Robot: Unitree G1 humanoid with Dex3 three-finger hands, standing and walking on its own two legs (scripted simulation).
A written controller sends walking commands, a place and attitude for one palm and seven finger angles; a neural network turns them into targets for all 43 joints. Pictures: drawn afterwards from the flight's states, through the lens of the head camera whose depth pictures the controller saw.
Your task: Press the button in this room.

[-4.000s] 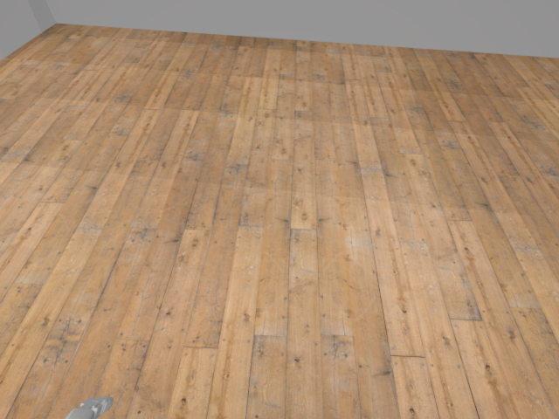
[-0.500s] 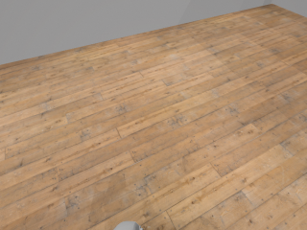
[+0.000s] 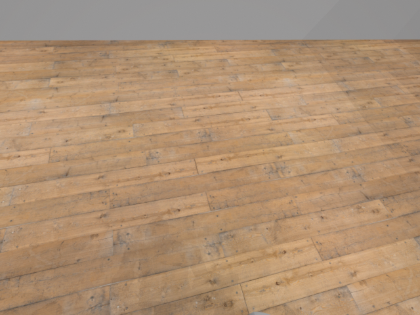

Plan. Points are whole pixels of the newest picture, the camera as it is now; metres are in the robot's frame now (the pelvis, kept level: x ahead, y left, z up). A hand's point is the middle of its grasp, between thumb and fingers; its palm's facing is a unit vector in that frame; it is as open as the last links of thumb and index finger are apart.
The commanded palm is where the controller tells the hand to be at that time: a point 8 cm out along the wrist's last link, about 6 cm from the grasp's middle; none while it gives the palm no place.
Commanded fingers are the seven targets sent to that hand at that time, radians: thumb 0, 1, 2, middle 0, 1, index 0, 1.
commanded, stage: turn or walk to find it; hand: left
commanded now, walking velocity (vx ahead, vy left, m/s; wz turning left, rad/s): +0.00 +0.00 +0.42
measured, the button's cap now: out of the picture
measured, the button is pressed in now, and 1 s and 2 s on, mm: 0 0 0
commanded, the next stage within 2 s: none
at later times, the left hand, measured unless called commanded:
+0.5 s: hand out of the picture +0.01 +0.16 -0.15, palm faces +0.24 -0.94 -0.26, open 7.4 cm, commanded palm none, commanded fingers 0.00 0.90 0.90 -0.20 -0.30 -0.20 -0.30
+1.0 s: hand out of the picture -0.10 +0.23 -0.17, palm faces +0.46 -0.85 -0.25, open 7.4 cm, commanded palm none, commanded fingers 0.00 0.90 0.90 -0.20 -0.30 -0.20 -0.30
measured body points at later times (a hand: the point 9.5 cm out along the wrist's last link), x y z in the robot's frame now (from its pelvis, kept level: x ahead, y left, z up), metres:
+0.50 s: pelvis -0.03 -0.04 +0.00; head -0.01 -0.06 +0.45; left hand +0.00 +0.21 -0.13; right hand +0.05 -0.30 -0.16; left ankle -0.07 +0.10 -0.66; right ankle -0.01 -0.15 -0.74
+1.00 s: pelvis -0.06 +0.01 +0.00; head -0.04 +0.03 +0.45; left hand -0.12 +0.28 -0.15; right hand +0.13 -0.17 -0.14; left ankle -0.09 +0.09 -0.74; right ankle -0.02 -0.14 -0.68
